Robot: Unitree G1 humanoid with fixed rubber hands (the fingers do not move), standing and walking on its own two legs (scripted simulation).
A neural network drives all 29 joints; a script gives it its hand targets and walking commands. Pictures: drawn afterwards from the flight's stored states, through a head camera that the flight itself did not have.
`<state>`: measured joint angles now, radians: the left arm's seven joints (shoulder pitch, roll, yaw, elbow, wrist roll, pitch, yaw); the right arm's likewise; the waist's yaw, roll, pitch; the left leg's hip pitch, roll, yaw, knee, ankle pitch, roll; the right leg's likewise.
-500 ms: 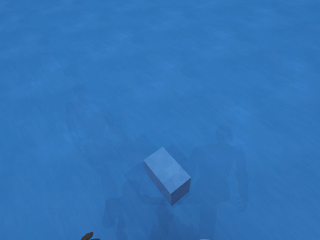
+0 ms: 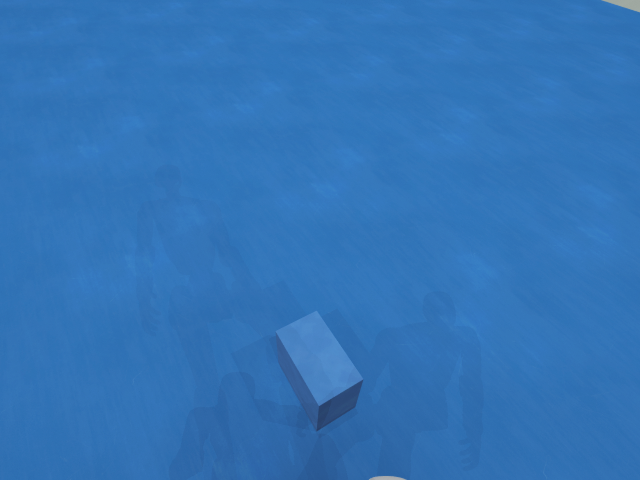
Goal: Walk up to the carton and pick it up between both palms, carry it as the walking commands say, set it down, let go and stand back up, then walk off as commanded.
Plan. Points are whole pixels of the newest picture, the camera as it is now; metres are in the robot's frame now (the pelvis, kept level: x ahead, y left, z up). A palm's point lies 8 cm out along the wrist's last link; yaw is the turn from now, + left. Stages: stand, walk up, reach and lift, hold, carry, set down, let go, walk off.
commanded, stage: walk up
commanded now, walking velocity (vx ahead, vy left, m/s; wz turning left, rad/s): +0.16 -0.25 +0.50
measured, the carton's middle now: (316, 370) +0.55 -0.04 -0.67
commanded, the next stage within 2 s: none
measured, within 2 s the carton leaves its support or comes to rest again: neither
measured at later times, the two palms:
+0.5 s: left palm out of the picture +0.02 +0.06 -0.17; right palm (539, 390) +0.27 -0.37 -0.14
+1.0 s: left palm out of the picture +0.15 -0.03 -0.13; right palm (581, 349) +0.34 -0.49 -0.16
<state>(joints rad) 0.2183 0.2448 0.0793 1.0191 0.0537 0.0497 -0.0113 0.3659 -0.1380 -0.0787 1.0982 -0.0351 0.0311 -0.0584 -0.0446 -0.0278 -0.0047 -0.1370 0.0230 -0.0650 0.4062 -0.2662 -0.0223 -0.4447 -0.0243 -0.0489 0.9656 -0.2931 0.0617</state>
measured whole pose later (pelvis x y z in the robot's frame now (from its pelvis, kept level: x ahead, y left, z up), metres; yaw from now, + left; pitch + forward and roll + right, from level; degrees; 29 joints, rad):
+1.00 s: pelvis +0.20 -0.26 -0.01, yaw +24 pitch +1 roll +2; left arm 0.22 0.14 0.01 0.98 0.03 -0.01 0.03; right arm 0.23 -0.28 -0.07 0.98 -0.03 0.07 -0.01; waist 0.01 0.06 0.04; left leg -0.44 -0.01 0.02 1.11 -0.43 -0.05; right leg -0.32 -0.14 -0.15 0.57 -0.25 0.02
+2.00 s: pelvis +0.21 -0.21 +0.00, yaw +26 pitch -2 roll +0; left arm 0.26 0.14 0.00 1.20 0.00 0.00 0.03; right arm 0.27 -0.15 0.00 1.17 -0.01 -0.01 -0.03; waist 0.00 0.00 0.02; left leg -0.07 0.02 0.05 0.37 -0.26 -0.01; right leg -0.10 -0.04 -0.07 0.38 -0.24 0.02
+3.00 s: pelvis +0.12 -0.26 -0.08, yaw +26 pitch +21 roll +1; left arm -0.18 0.11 0.10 0.41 0.00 0.51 0.01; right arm -0.20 -0.15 -0.08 0.43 0.00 0.52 0.01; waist 0.01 -0.01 -0.01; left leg -1.01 0.04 0.06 0.99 -0.35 0.00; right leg -1.05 -0.05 -0.02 0.99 -0.32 -0.01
